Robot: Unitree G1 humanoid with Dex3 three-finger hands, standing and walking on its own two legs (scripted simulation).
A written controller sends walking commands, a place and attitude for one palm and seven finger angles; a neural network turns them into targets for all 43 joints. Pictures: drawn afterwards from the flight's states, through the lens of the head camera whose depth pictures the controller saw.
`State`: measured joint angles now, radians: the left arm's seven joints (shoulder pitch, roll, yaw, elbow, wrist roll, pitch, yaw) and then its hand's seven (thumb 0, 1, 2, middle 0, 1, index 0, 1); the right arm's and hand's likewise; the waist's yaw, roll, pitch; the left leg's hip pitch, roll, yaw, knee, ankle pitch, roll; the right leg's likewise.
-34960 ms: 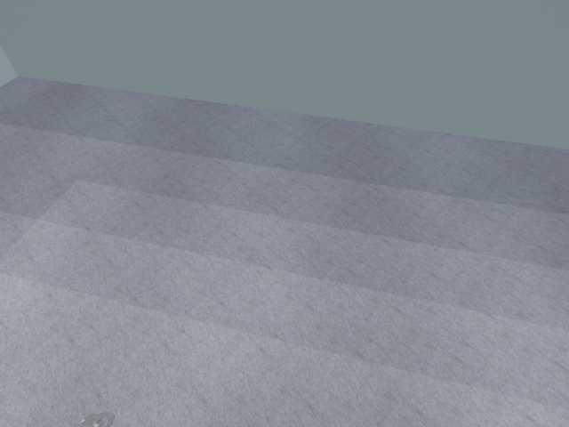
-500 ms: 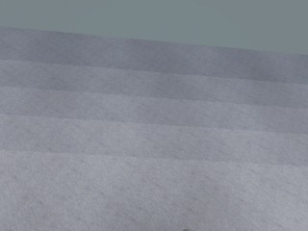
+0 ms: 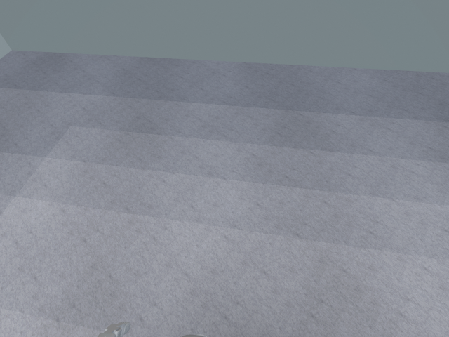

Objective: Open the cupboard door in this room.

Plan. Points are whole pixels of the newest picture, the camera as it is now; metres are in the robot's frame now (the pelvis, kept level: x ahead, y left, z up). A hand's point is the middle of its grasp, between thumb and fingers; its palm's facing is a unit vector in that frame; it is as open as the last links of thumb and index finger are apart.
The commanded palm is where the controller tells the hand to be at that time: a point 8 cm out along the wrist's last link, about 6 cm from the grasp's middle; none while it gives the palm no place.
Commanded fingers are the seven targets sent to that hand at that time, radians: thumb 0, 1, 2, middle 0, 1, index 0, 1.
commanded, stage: turn or walk to find it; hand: left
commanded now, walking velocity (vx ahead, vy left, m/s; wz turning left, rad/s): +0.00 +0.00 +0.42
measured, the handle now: out of the picture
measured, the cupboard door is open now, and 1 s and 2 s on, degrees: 0 0 0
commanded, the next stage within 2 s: stand and wait in 0.42 s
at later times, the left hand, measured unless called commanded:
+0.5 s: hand out of the picture -0.10 +0.24 -0.19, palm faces +0.29 -0.93 -0.24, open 7.4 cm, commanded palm none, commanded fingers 0.00 0.90 0.90 -0.20 -0.30 -0.20 -0.30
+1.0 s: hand out of the picture +0.00 +0.23 -0.16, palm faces +0.06 -0.98 -0.21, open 7.4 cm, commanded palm none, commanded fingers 0.00 0.90 0.90 -0.20 -0.30 -0.20 -0.30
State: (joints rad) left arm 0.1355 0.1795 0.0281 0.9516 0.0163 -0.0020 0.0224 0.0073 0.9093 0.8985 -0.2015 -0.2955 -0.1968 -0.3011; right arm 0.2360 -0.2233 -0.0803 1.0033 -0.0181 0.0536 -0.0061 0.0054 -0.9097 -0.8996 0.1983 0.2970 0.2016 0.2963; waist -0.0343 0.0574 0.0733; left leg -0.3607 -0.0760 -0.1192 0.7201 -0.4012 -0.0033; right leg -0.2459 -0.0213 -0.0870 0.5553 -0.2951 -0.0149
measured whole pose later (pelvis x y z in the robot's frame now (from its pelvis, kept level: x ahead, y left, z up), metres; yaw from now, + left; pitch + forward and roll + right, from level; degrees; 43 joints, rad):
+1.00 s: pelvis -0.05 +0.04 +0.00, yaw +1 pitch -3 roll +0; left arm 0.19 0.19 0.06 0.99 0.03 0.08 -0.01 0.01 0.91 0.90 -0.20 -0.30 -0.19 -0.30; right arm 0.23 -0.20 -0.07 1.04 -0.03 0.02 -0.03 0.00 -0.92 -0.90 0.20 0.30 0.20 0.30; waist -0.01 0.01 0.11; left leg -0.16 0.08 0.25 0.53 -0.32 0.04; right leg -0.36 -0.05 -0.08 0.84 -0.43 0.04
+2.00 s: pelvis -0.06 +0.05 +0.01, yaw -29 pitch -1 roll -2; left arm 0.16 0.25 0.08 0.96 0.02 0.09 -0.03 0.01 0.91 0.90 -0.20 -0.29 -0.19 -0.30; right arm 0.28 -0.18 -0.05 0.97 -0.03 0.00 -0.03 0.00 -0.91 -0.90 0.20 0.30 0.20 0.30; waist -0.01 -0.01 0.10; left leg -0.17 0.09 0.22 0.48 -0.28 0.03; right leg -0.45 -0.06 -0.03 1.01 -0.41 0.08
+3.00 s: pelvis -0.05 +0.06 +0.01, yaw -58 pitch -1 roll -3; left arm 0.22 0.28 0.09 0.97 0.03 0.07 -0.02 0.01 0.91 0.90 -0.20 -0.30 -0.19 -0.30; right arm 0.22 -0.17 -0.03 0.93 -0.02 0.00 -0.03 0.00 -0.91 -0.90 0.20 0.30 0.20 0.30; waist 0.02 -0.03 0.07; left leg -0.18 0.06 0.16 0.45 -0.25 0.06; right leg -0.50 -0.03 0.03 1.16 -0.36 0.08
